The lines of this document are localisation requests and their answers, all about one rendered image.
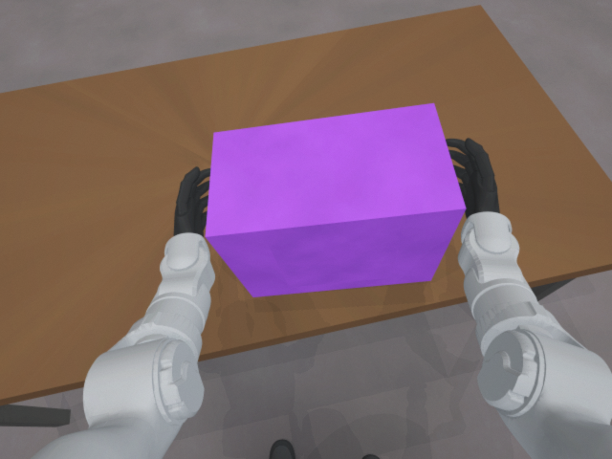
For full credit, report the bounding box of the right robot hand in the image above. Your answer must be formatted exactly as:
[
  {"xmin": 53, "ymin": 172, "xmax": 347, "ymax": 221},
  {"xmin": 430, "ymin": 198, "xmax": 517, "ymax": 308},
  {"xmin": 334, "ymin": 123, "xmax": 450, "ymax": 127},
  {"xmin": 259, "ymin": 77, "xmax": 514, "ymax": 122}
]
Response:
[{"xmin": 446, "ymin": 138, "xmax": 500, "ymax": 219}]

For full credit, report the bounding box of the left robot forearm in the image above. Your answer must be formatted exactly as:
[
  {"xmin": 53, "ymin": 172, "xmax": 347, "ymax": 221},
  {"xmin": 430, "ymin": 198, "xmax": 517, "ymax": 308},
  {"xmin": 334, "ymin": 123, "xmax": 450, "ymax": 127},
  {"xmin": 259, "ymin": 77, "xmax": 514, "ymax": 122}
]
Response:
[{"xmin": 83, "ymin": 232, "xmax": 215, "ymax": 425}]

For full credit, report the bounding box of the right robot forearm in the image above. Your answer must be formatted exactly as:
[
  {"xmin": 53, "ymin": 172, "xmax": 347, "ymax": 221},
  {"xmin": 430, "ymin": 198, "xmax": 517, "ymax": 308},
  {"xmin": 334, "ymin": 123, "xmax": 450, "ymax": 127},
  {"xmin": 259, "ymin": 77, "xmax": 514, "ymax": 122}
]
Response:
[{"xmin": 458, "ymin": 211, "xmax": 587, "ymax": 357}]

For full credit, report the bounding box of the carton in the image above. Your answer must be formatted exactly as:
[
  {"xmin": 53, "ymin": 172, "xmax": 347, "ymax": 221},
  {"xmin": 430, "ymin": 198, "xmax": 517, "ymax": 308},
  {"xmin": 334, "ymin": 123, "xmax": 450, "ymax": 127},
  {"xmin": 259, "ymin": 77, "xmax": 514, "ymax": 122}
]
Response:
[{"xmin": 206, "ymin": 103, "xmax": 466, "ymax": 297}]

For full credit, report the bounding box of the robot left foot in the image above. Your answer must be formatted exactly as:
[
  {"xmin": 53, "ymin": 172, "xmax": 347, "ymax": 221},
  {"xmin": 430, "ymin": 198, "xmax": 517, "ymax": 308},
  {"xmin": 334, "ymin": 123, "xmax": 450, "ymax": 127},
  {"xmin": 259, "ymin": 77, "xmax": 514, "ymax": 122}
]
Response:
[{"xmin": 270, "ymin": 440, "xmax": 295, "ymax": 459}]

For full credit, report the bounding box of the left robot upper arm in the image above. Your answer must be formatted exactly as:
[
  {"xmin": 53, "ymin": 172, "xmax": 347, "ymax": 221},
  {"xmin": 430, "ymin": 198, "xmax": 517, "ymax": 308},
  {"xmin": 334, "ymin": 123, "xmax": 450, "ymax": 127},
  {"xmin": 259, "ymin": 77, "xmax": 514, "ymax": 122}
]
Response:
[{"xmin": 31, "ymin": 338, "xmax": 204, "ymax": 459}]

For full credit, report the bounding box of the left robot hand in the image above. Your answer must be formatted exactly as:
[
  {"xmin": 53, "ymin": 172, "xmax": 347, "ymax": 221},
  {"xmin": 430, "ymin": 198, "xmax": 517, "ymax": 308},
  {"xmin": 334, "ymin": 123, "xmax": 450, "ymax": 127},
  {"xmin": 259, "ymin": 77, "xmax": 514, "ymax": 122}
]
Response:
[{"xmin": 174, "ymin": 166, "xmax": 210, "ymax": 237}]

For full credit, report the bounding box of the right robot upper arm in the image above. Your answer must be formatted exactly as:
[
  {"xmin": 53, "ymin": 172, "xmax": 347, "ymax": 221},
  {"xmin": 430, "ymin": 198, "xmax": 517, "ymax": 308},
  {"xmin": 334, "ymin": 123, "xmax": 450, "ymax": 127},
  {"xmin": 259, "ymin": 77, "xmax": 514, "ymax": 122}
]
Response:
[{"xmin": 477, "ymin": 329, "xmax": 612, "ymax": 459}]

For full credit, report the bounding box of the table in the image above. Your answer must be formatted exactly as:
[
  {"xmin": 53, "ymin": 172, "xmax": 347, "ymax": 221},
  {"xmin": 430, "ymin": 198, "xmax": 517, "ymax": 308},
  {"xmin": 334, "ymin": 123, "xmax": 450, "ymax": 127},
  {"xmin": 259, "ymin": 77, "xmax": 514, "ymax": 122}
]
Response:
[{"xmin": 0, "ymin": 5, "xmax": 612, "ymax": 427}]

